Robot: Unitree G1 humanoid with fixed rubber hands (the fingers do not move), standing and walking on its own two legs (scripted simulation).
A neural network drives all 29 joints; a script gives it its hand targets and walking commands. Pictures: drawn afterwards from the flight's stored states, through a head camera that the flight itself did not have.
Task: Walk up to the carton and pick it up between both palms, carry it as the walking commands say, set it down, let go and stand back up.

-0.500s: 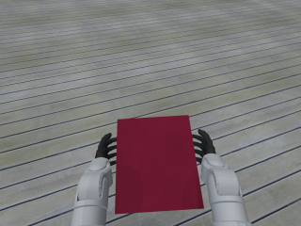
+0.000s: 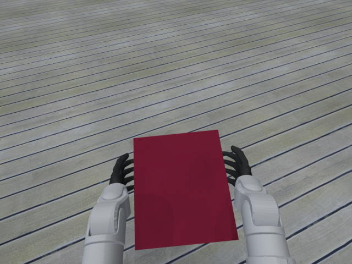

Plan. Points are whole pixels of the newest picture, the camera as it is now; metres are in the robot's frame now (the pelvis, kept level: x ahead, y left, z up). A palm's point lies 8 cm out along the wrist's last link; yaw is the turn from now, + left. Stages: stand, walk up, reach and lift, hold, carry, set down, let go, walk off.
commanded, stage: carry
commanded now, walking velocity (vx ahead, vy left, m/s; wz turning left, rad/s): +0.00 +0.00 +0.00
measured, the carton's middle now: (181, 193) +0.32 -0.01 -0.04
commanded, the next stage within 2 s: none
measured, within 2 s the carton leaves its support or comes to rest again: neither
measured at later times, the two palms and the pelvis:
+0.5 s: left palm (137, 92) +0.62 +0.11 +0.07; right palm (224, 92) +0.61 -0.17 +0.05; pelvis +0.31 -0.01 +0.02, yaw -2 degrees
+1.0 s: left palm (147, 42) +0.93 +0.09 +0.09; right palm (215, 40) +0.93 -0.19 +0.08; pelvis +0.63 -0.04 +0.01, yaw -1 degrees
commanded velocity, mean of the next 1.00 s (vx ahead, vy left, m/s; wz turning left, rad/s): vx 0.16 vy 0.00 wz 0.00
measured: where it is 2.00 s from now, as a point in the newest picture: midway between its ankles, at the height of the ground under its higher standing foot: (185, 130)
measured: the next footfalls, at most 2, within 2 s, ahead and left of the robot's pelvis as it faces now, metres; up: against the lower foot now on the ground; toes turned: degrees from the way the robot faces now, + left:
left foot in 0.24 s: +0.28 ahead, +0.10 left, +0.00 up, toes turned +0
right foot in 0.46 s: +0.31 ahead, -0.09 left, +0.00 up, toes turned -3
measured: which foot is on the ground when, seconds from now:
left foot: up 0.00-0.22, down 0.24-0.50, up 0.52-0.70, down 0.72-1.00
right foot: down 0.00-0.26, up 0.28-0.44, down 0.46-0.76, up 0.78-0.96, down 0.98-1.00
